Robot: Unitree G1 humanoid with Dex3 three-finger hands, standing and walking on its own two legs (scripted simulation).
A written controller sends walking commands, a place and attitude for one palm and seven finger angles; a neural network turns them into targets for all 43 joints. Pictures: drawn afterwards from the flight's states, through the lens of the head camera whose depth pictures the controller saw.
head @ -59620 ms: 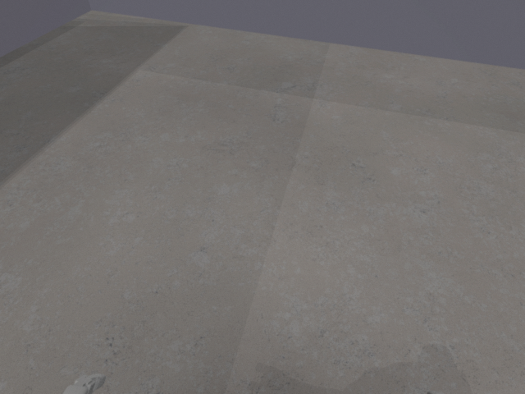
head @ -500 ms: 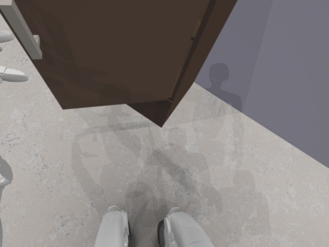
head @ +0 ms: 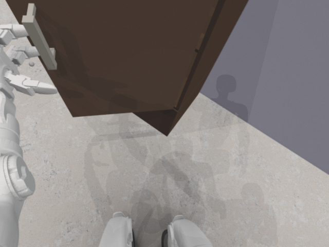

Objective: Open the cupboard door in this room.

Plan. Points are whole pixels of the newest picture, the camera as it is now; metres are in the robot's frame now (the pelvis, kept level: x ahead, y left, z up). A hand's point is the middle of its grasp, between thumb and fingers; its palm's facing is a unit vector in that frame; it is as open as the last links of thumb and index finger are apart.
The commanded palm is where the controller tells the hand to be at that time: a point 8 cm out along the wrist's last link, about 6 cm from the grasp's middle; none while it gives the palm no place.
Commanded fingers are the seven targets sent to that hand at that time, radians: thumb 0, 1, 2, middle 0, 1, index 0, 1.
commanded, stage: slide the fingers in behind the handle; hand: left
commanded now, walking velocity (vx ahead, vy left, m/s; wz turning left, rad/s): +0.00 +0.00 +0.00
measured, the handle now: (42, 39) +0.57 +0.25 +0.08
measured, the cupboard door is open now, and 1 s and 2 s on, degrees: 44 44 51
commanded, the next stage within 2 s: close the thumb around the handle in 0.72 s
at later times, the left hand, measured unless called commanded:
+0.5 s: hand (50, 59) +0.52 +0.23 +0.07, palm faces +0.10 -0.99 +0.00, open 14.0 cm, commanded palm +0.50 +0.26 +0.08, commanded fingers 0.00 -0.50 0.30 -0.30 -1.20 -0.30 -1.20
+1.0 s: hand (54, 61) +0.52 +0.22 +0.07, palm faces +0.11 -0.99 -0.01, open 13.1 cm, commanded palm +0.50 +0.26 +0.08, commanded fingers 0.00 0.06 0.54 -0.34 -1.26 -0.34 -1.26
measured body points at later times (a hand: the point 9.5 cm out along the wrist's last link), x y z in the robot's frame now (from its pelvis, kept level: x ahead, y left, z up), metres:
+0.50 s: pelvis -0.01 -0.01 +0.00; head +0.14 +0.03 +0.42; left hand +0.51 +0.28 +0.08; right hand -0.02 -0.28 -0.10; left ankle +0.03 +0.08 -0.66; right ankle -0.01 -0.13 -0.66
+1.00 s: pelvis +0.00 -0.02 +0.00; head +0.14 +0.01 +0.43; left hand +0.50 +0.27 +0.08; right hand +0.00 -0.29 -0.10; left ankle +0.03 +0.07 -0.66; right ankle -0.01 -0.13 -0.66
